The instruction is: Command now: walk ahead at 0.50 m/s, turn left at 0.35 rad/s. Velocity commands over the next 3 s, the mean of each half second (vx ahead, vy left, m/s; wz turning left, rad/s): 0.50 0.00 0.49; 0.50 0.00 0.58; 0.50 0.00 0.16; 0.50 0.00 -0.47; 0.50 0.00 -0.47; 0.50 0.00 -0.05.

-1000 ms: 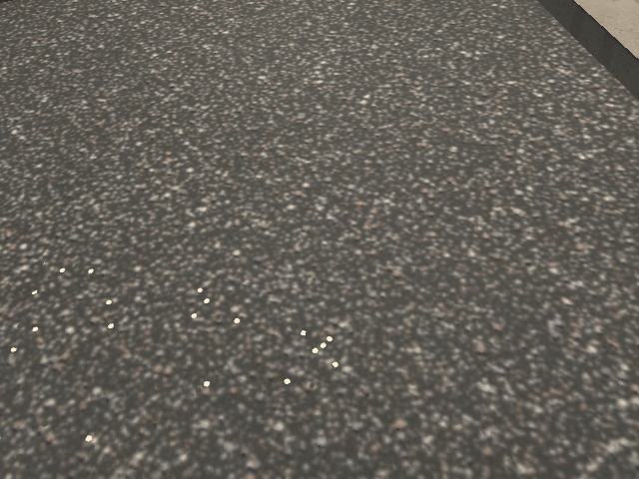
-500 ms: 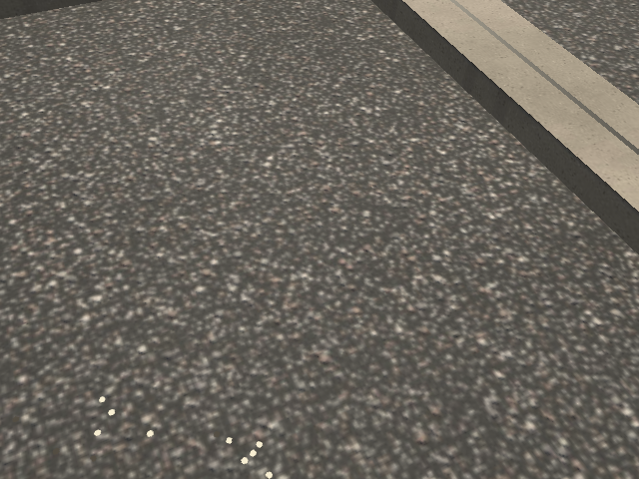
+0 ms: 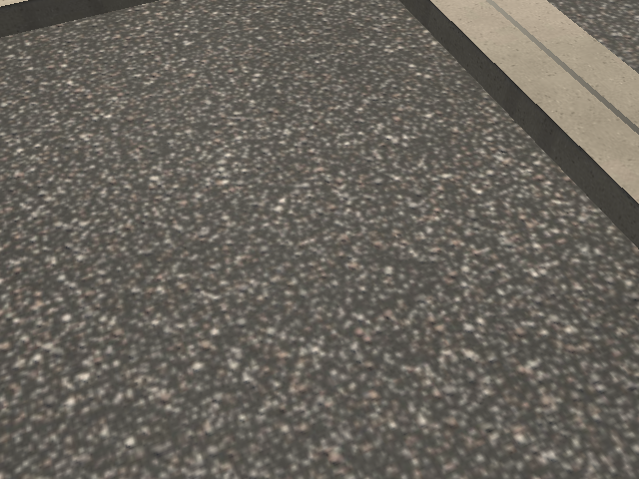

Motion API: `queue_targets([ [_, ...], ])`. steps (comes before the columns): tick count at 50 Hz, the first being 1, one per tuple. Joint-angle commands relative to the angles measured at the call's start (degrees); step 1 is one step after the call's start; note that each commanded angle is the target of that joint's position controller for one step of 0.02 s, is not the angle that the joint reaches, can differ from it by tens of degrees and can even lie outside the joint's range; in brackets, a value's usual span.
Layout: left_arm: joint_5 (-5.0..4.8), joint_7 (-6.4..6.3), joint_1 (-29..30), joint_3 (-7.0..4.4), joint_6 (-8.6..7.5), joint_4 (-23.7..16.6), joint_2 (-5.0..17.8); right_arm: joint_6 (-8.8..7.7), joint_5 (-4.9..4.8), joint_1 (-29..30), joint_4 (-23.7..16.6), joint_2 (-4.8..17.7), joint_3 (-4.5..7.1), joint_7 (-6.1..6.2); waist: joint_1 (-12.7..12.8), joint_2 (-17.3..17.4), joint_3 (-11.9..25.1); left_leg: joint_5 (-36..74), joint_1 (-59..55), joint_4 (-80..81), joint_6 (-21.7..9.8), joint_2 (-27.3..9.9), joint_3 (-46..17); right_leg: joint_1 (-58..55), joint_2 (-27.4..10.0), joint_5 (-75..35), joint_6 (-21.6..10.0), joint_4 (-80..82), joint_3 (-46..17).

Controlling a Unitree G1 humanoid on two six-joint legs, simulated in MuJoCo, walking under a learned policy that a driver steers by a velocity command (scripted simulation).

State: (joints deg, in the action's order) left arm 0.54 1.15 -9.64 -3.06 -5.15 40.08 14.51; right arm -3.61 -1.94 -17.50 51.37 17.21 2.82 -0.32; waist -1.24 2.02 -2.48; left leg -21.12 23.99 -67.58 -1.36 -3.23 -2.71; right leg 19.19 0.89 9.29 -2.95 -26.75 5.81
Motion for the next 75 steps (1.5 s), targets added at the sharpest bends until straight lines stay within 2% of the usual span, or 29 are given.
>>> queue_targets([
  [1,0.08,-0.01,-1.7,-1.88,-1.75,-0.9,5.2,1.06,-0.14,-2.0,-3.5,3.2,1.36,0.33,0.4,-7.1,3.9,4.4,9.3,0.1,0.6,-5.3,-3.1,-10.0,-16.4,-3.8,-9.2,18.1,-14.9],
  [8,0.39,-1.42,-2.6,-3.07,-1.93,2.3,8.3,1.52,0.74,7.4,-7.4,1.8,1.21,-0.92,1.4,-4.4,-0.7,23.5,13.7,18.4,1.6,-4.6,-1.7,-10.7,-14.1,-10.7,-7.1,20.9,0.3],
  [14,-1.19,-1.92,-8.3,-4.2,0.25,5.1,11.2,1.28,0.81,18.1,-12.8,1.5,0.54,-2.91,5.4,-3.5,-3.7,20.4,16.7,29.8,-1.1,-2.8,3.8,-22.1,-17.5,-15.2,-5.8,17.2,4.6],
  [17,-1.94,-2.3,-7.3,-4.77,1.69,5.1,13.5,1.55,0.67,15.4,-14.1,3.8,1.75,-3.37,2.3,-6.3,0.2,11.2,9.6,30.7,-4.2,1.8,8.4,-26.1,-18.1,-39.8,-4.0,7.3,6.6],
  [19,-2.33,-2.62,-5.7,-4.41,2.58,4.6,13.5,1.78,0.22,0.2,-10.8,8.9,4.84,-2.58,-6.3,-6.0,8.6,12.5,-11.8,34.9,-7.9,7.2,10.0,-20.3,-14.9,-47.0,-1.0,-13.6,9.1],
  [20,-0.69,-2.81,-7.0,-3.18,2.03,3.4,10.5,2.5,0.2,-8.0,-9.2,14.7,6.9,-1.26,-8.7,1.5,14.0,14.0,-29.3,35.8,-11.5,-0.9,-4.1,-5.2,-12.1,-25.3,2.1,-32.2,9.3],
  [21,0.56,-2.06,-11.6,-0.87,0.2,0.5,2.9,1.86,0.18,-4.8,-10.2,19.1,7.08,-1.32,-0.9,13.3,19.3,2.0,-44.8,43.4,-22.3,-13.3,-37.7,18.8,0.5,25.0,5.3,-49.8,0.1],
  [22,-1.81,-1.31,-4.7,-1.45,-1.99,-0.3,8.0,1.04,0.62,-6.3,-11.8,14.1,5.59,-1.78,-5.8,5.5,22.8,-1.8,-46.7,50.4,-21.9,-15.5,-44.2,24.9,-0.3,25.1,4.1,-53.9,-11.0],
  [23,-3.48,-0.96,-0.3,-1.92,-3.0,-1.7,9.7,0.31,0.91,-4.6,-11.2,11.1,4.8,-1.91,-5.9,3.4,14.8,2.6,-41.6,51.2,-19.5,-14.2,-36.0,29.0,-2.7,19.6,2.8,-52.1,-10.7],
  [24,-2.52,-1.37,0.1,-1.69,-3.53,-1.4,9.1,-0.04,0.59,-1.3,-11.6,9.4,4.28,-1.84,-3.3,-1.0,10.1,8.4,-33.2,50.8,-17.6,-11.7,-29.0,27.0,-5.3,14.7,2.2,-47.4,-10.6],
  [26,-0.42,-1.75,-1.4,-2.45,-2.83,-0.6,10.0,-0.11,1.6,4.6,-13.6,6.2,3.21,-1.33,1.0,-0.4,6.5,19.1,-20.6,52.3,-16.0,-8.1,-20.9,19.0,-8.0,9.7,2.8,-40.6,-11.0],
  [34,0.13,-1.09,8.9,-0.68,-1.03,-4.0,5.0,0.32,0.74,0.5,-12.9,8.8,4.02,1.07,-1.5,1.8,2.6,23.5,-9.5,53.6,-12.0,-1.1,-10.2,12.9,-3.6,-11.8,7.1,-11.6,-8.0],
  [38,-0.97,0.09,13.8,-1.0,-1.88,-5.6,6.7,1.01,0.34,-3.4,-11.7,8.7,4.06,1.3,-3.4,3.1,2.1,17.5,-12.9,50.1,-10.8,-3.1,-15.1,10.1,-1.3,-14.1,6.1,-3.2,-9.1],
  [41,-1.12,0.54,11.4,-1.95,-2.66,-5.4,8.8,1.54,0.5,-3.2,-11.9,8.5,4.17,1.61,-1.4,5.2,2.6,18.3,-17.4,45.0,-9.5,-5.1,-20.2,7.2,-1.1,-7.2,3.8,-0.9,-9.9],
  [43,-0.47,0.04,1.7,-3.38,-3.26,-3.3,11.1,1.6,0.78,-1.5,-12.9,6.1,3.36,1.4,3.9,5.0,7.8,23.8,-15.2,34.9,-6.7,-1.2,-18.4,-7.6,-2.4,-7.1,0.5,1.5,-9.6],
  [44,0.47,-0.5,-7.3,-4.17,-3.27,-2.6,14.3,1.46,1.8,-1.7,-14.3,3.0,2.1,1.23,7.4,-0.9,16.5,15.3,-7.8,19.0,-4.5,2.5,-13.7,-23.1,-12.1,-4.0,-3.1,-0.1,-18.9],
  [45,0.96,-0.2,-11.7,-5.15,-2.48,-0.4,18.4,0.84,-0.02,-10.8,-15.9,-0.5,0.99,1.17,3.2,-21.5,23.3,-13.0,13.4,-0.1,-0.6,10.0,-7.3,-41.0,-24.9,8.4,-13.0,5.5,-47.1],
  [46,-0.57,-0.01,-10.6,-4.01,-2.16,-1.2,12.8,0.8,-0.79,-10.1,-14.2,5.8,1.91,1.35,4.7,-16.0,19.8,-11.8,20.7,-7.5,0.2,5.2,-8.7,-39.3,-25.5,22.1,-12.3,8.6,-52.0],
  [47,-0.7,-0.41,-8.1,-2.99,-1.69,-1.8,9.1,1.11,-0.35,-3.1,-15.0,9.1,2.85,1.3,6.6,-10.2,12.0,-6.2,22.4,-9.0,0.6,3.1,-7.3,-32.2,-22.7,21.1,-9.4,9.5,-41.8],
  [49,0.19,-0.64,-3.6,-2.11,-0.95,-1.4,7.2,1.38,1.05,2.6,-16.7,8.1,3.09,1.19,4.7,-5.8,4.3,0.4,19.3,-5.0,0.9,-0.3,-5.4,-19.1,-18.0,6.6,-7.4,11.3,-28.5],
  [51,0.34,-0.81,-2.6,-1.78,-1.25,-0.7,6.3,1.94,0.21,1.6,-17.0,5.7,2.98,0.53,2.6,-8.4,2.9,2.5,15.3,-1.5,0.8,-2.4,-4.5,-13.8,-15.6,0.8,-6.8,14.1,-21.0],
  [55,-0.26,-0.44,-4.4,-2.52,-1.98,2.1,8.7,2.26,0.88,4.4,-18.2,1.9,1.65,0.37,2.2,-6.3,1.6,5.8,16.3,8.2,1.5,-2.7,-3.7,-12.3,-16.1,-7.3,-9.5,17.7,-14.9],
  [65,-2.7,-0.45,-10.8,-3.04,0.74,7.8,13.2,-0.09,0.79,18.6,-21.8,2.3,0.78,-2.12,5.1,-6.7,-1.3,14.7,8.7,35.1,-1.2,0.5,3.4,-19.5,-16.6,-18.3,-6.7,14.7,-7.5],
  [68,-2.73,-0.88,-9.8,-2.23,1.27,8.3,12.6,-0.29,1.61,1.8,-17.2,8.2,3.97,-1.28,-5.0,-6.6,9.0,17.5,-19.2,39.5,-4.8,3.0,4.7,-13.1,-12.2,-32.8,-2.9,-5.6,-3.9],
  [69,-0.59,-0.82,-9.6,-0.45,0.86,6.4,8.2,0.17,2.49,-8.9,-15.6,13.3,5.37,-0.14,-8.7,1.5,18.5,20.6,-37.3,36.9,-8.7,-10.5,-9.6,0.3,-8.4,-11.6,-0.1,-25.2,-1.9],
  [70,-1.3,-0.6,-15.8,1.02,-0.16,5.6,3.1,0.31,3.17,-8.1,-16.0,15.6,5.08,-0.12,-4.0,14.0,25.7,9.9,-47.3,44.9,-16.4,-22.2,-34.9,17.4,0.2,25.1,2.4,-41.9,-7.3],
  [71,-2.96,-0.42,-11.7,-0.78,-0.55,6.3,10.1,0.11,2.66,-7.3,-16.0,10.3,3.96,-0.33,-6.5,7.1,21.5,4.0,-42.8,47.9,-15.0,-20.4,-33.8,22.6,-2.4,23.9,2.2,-47.5,-12.8],
  [72,-3.64,-0.29,-7.8,-1.31,-0.59,4.7,11.1,-0.16,2.05,-4.2,-15.3,8.0,3.07,-0.36,-5.3,6.7,13.0,5.5,-36.2,49.1,-13.0,-18.3,-24.3,25.8,-4.8,18.9,1.9,-47.4,-11.3],
  [75,-2.32,-0.73,-7.6,-1.6,1.05,5.5,8.9,-1.41,2.5,3.9,-14.7,3.3,1.93,-0.83,0.4,4.9,5.1,14.0,-19.4,55.4,-10.1,-12.4,-9.7,18.3,-9.4,7.8,2.8,-41.5,-11.3],
])
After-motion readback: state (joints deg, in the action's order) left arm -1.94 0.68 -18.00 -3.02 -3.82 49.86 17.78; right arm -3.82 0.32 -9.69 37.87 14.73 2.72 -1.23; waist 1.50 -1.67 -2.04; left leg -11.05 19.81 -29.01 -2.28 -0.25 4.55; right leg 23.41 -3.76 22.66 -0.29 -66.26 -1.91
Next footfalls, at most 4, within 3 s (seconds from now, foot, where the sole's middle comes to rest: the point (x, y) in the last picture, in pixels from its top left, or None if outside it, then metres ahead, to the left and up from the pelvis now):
0.38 left None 0.36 0.17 -0.77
0.88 right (292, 365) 0.71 0.10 -0.77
1.36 left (127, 349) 0.76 0.48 -0.77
1.90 right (171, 222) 1.15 0.43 -0.77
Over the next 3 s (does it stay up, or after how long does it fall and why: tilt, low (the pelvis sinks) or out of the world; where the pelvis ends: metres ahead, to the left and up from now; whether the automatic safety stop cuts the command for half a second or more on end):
stays up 1.56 0.55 0.00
